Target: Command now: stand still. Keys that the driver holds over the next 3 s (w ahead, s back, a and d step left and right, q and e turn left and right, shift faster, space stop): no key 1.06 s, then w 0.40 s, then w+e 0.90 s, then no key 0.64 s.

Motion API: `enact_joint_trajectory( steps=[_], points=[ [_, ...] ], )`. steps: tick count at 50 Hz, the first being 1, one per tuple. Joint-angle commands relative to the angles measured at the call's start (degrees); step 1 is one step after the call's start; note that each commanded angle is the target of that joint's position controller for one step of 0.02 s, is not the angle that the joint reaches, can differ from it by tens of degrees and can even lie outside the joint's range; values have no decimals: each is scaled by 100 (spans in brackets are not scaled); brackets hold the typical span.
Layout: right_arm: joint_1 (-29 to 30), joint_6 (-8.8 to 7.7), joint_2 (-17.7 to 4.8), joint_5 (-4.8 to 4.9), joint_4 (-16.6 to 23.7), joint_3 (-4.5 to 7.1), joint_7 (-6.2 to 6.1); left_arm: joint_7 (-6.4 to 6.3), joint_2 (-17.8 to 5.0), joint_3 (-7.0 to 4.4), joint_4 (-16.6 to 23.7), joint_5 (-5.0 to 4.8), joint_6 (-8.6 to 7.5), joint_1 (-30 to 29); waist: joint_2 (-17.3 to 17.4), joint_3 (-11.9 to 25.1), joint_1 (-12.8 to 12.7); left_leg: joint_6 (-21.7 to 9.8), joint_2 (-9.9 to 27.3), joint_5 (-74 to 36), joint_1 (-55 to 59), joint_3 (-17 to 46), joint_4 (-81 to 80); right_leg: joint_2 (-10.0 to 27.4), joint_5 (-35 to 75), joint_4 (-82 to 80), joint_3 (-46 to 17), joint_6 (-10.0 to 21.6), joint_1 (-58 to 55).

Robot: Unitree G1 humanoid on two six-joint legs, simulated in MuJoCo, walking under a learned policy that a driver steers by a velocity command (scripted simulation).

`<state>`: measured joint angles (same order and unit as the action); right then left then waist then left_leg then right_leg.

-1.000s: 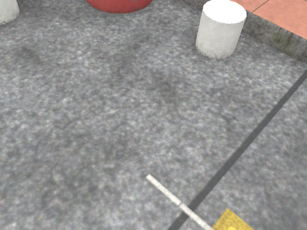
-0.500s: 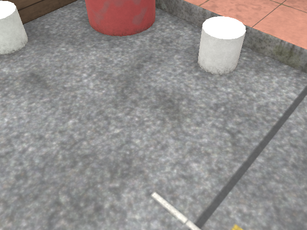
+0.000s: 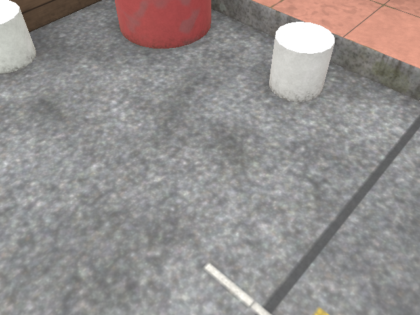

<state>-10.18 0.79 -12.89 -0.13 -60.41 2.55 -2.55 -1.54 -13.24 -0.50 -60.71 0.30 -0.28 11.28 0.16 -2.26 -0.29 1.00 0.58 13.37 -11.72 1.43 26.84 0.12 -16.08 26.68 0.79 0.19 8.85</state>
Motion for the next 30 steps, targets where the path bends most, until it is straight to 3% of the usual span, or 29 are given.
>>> enact_joint_trajectory(
  steps=[1, 30],
  points=[
    [-62, -44, -606, 2, 74, 86, -19, -26, -608, -95, 122, -2, -41, 147, -18, 76, 7, -131, 110, -894, 250, 89, -337, 185, 696, -562, -181, 83, 383],
    [-427, -49, -410, 19, -387, -57, -41, -55, -354, -49, -76, -21, -40, 789, -15, -58, 28, -110, 82, -720, 78, 11, -354, 124, 655, -569, -162, 111, 451]
  ],
)
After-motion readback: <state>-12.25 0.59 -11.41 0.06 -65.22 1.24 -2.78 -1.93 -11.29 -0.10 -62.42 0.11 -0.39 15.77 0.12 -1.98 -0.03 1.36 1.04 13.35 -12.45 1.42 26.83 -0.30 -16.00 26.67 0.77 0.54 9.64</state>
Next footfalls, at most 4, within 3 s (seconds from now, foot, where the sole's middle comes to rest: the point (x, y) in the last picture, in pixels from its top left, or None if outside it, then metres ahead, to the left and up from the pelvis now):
1.80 right None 0.45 -0.10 -0.78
2.28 left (216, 244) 0.77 0.02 -0.78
2.70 right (297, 240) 0.78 -0.27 -0.78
3.00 left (228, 219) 0.87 -0.03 -0.78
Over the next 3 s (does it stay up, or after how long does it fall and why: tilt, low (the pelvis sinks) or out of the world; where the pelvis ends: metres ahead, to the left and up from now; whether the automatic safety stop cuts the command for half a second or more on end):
stays up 0.76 -0.12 -0.01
